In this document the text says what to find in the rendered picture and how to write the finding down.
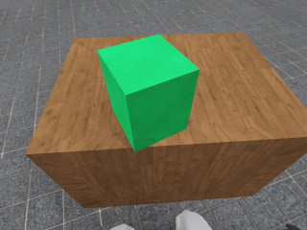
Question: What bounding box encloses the carton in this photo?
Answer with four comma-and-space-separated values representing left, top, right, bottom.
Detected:
97, 34, 200, 152

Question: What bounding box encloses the pedestal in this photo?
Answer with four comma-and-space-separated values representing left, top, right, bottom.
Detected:
25, 32, 307, 209

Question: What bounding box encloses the right robot thigh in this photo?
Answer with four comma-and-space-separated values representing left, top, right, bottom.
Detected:
176, 212, 212, 230

